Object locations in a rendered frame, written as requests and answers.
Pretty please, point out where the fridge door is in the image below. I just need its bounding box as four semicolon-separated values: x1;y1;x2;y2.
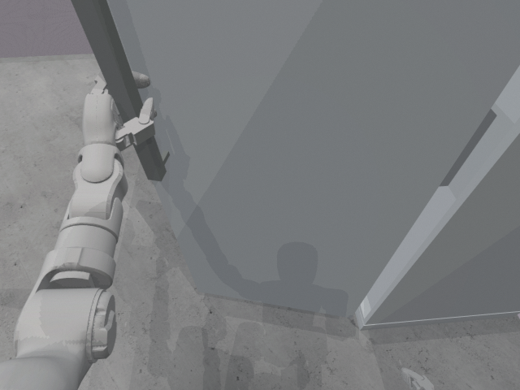
107;0;520;318

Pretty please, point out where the robot left hand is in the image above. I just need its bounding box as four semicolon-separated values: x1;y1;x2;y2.
82;71;157;153

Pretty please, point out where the robot left upper arm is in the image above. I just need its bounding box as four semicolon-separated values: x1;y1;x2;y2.
0;288;117;390

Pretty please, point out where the handle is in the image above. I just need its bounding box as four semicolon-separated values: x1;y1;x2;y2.
71;0;170;181

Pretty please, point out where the left robot forearm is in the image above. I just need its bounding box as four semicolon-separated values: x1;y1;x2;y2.
13;144;128;357

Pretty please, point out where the robot right hand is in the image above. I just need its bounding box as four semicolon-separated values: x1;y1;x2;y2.
400;367;434;390

